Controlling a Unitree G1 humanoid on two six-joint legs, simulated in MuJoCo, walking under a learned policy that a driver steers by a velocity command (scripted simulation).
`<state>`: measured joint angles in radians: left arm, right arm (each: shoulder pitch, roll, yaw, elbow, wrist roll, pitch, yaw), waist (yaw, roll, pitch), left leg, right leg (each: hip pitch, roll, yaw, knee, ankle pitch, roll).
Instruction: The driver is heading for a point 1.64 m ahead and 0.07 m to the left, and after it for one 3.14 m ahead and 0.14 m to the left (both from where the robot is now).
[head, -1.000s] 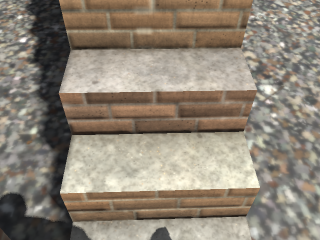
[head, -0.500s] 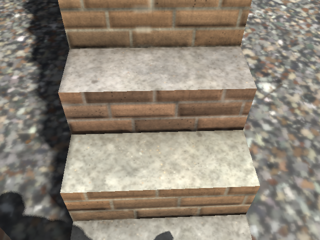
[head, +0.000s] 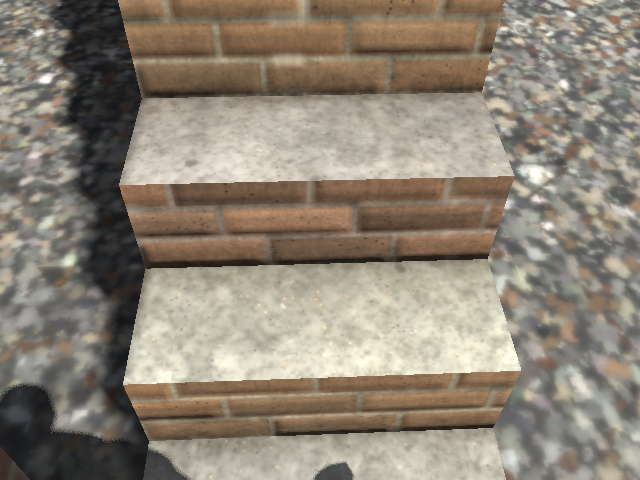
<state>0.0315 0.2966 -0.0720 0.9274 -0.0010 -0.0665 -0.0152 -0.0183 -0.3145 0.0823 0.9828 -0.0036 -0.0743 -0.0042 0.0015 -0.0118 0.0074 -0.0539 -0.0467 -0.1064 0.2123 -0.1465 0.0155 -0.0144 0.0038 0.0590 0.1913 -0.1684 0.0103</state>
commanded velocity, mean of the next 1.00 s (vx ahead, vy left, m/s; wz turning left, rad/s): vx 0.28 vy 0.00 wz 0.00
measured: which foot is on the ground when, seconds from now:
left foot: down 0.00-1.00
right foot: down 0.00-1.00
